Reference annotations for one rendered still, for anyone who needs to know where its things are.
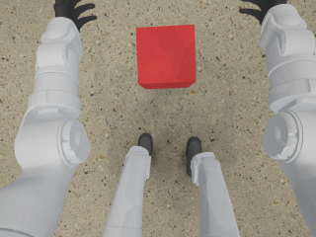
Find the right robot forearm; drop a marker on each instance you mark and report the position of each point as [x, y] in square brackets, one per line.
[291, 60]

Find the carton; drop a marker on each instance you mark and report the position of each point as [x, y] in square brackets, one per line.
[166, 56]

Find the robot right hand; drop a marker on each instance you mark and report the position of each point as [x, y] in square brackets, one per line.
[265, 6]

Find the robot left shin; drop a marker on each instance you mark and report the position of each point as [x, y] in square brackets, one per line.
[136, 148]

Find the robot left hand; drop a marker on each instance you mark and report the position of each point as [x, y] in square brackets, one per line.
[66, 9]

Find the robot left upper arm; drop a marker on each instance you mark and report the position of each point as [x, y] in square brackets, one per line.
[49, 153]

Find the left robot forearm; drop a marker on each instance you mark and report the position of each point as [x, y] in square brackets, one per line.
[55, 93]

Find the robot right upper arm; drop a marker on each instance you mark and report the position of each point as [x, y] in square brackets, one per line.
[290, 138]

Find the left robot foot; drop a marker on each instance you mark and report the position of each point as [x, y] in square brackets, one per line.
[145, 140]

